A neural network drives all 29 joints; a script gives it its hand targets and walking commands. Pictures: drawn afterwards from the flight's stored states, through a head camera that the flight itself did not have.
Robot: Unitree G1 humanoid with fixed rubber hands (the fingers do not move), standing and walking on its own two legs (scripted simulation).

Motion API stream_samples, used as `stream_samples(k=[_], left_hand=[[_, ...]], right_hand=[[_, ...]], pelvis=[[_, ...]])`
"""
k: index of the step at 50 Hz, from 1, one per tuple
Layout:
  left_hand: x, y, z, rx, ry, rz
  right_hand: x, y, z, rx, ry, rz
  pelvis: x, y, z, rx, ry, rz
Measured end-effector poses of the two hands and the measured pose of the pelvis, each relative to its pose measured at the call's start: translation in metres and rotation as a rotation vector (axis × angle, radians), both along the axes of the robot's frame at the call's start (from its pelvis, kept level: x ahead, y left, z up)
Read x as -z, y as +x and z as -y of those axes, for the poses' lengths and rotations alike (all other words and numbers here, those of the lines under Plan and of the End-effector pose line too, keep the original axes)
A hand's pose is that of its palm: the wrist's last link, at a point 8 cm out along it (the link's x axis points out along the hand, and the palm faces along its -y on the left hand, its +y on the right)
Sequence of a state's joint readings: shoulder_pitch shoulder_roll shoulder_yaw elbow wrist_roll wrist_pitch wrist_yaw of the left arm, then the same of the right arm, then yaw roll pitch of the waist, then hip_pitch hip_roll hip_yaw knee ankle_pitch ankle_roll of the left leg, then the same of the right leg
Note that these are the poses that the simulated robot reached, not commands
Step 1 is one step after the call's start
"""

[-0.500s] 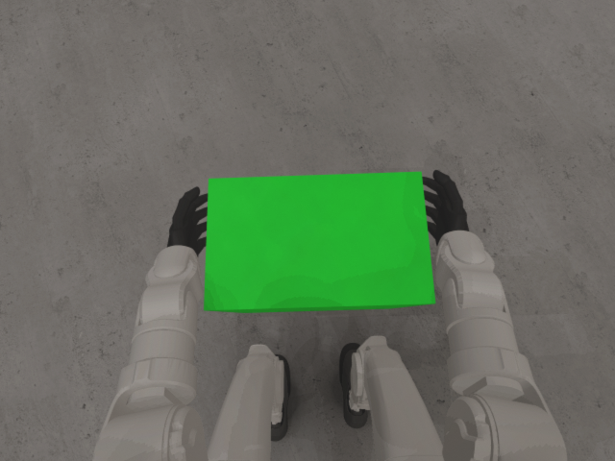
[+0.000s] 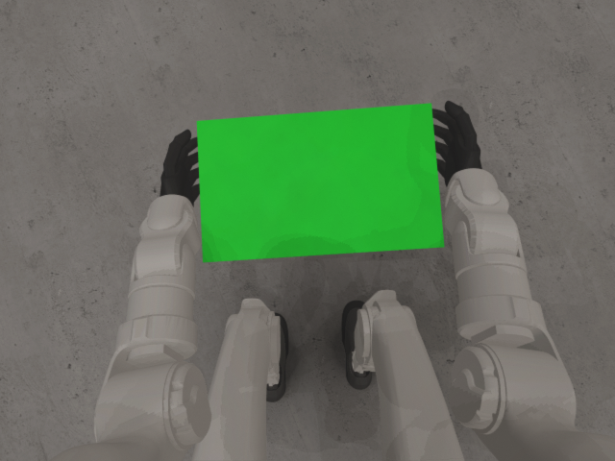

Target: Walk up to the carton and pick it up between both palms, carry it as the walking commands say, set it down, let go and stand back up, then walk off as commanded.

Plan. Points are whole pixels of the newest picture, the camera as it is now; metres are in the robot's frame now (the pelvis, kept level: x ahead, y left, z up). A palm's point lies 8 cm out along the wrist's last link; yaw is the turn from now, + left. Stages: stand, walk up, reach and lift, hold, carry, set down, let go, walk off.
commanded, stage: set down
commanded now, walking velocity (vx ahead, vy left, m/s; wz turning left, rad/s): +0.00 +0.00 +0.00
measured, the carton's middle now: (318, 199) +0.42 -0.01 -0.18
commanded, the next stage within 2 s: none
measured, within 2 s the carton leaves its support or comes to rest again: rests again in 2.00 s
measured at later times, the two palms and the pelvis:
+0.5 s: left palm (200, 191) +0.44 +0.17 -0.21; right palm (432, 170) +0.46 -0.18 -0.20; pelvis -0.02 +0.00 -0.06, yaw +0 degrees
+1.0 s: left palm (212, 178) +0.48 +0.17 -0.28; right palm (415, 159) +0.50 -0.18 -0.28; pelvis -0.05 +0.00 -0.12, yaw +1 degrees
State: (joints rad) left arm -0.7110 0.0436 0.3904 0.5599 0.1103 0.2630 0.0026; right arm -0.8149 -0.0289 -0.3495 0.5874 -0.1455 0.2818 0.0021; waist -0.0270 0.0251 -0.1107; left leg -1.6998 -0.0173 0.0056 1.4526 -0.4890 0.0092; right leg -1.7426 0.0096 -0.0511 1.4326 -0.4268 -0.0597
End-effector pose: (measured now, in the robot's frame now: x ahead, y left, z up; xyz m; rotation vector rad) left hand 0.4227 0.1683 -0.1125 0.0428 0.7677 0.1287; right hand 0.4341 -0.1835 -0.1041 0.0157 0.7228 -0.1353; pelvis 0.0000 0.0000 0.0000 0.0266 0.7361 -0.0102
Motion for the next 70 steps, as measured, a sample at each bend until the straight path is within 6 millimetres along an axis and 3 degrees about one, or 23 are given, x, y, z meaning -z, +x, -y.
stream_samples(k=[15,25,38,41,50,64,70], left_hand=[[0.030,0.024,-0.004,-0.005,-0.006,0.025],[0.093,0.022,-0.003,-0.010,0.010,-0.033],[0.153,0.048,-0.002,-0.036,0.005,0.104],[0.163,0.047,-0.002,-0.041,0.000,0.059],[0.168,0.060,-0.005,-0.042,-0.008,0.033],[0.233,0.066,-0.007,-0.035,-0.005,-0.004],[0.232,0.081,-0.003,-0.041,-0.006,0.027]], right_hand=[[0.029,0.023,-0.004,-0.001,-0.010,0.023],[0.098,0.023,-0.003,-0.009,0.004,-0.037],[0.163,0.050,-0.003,0.019,0.059,0.097],[0.173,0.049,-0.002,0.026,0.065,0.051],[0.175,0.062,-0.005,0.006,0.029,0.024],[0.238,0.071,-0.007,-0.001,0.029,-0.012],[0.238,0.084,-0.003,0.008,0.036,0.018]], pelvis=[[0.037,-0.009,-0.008,-0.001,-0.011,-0.032],[0.063,-0.016,-0.005,-0.004,-0.002,-0.065],[0.100,-0.055,0.001,-0.008,0.012,0.182],[0.109,-0.054,0.001,-0.008,0.014,0.179],[0.120,-0.051,-0.002,-0.008,0.008,0.186],[0.155,-0.041,-0.005,-0.010,0.005,0.152],[0.166,-0.035,-0.004,-0.009,0.010,0.162]])
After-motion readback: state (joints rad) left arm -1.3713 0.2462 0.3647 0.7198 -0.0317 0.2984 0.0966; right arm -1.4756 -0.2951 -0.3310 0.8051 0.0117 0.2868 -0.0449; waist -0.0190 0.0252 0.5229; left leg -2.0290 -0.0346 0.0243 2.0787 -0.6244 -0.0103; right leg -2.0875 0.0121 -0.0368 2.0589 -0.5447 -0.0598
